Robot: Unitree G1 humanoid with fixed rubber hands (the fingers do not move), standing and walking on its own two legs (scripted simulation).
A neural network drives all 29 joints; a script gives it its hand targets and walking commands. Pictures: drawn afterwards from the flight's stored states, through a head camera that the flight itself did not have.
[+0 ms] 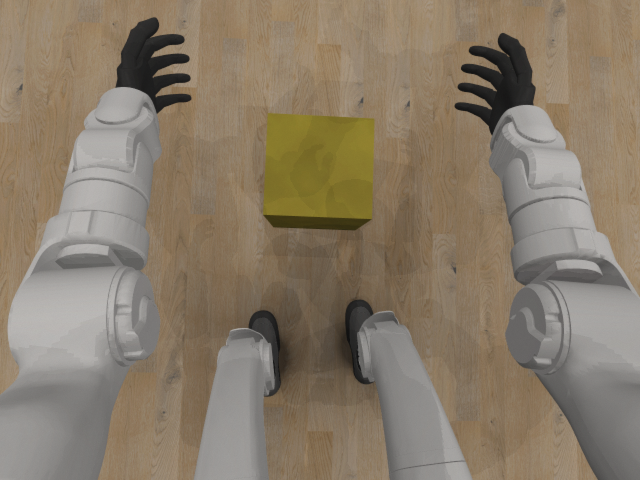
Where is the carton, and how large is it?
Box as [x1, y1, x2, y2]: [263, 113, 374, 229]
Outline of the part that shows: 268,113 263,214 273,226 279,227 355,229 371,219 374,119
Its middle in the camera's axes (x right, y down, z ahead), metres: -0.01 -0.13 +0.87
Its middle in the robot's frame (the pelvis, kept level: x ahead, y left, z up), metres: +0.53 -0.05 -0.53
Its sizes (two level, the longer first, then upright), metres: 0.210 0.200 0.250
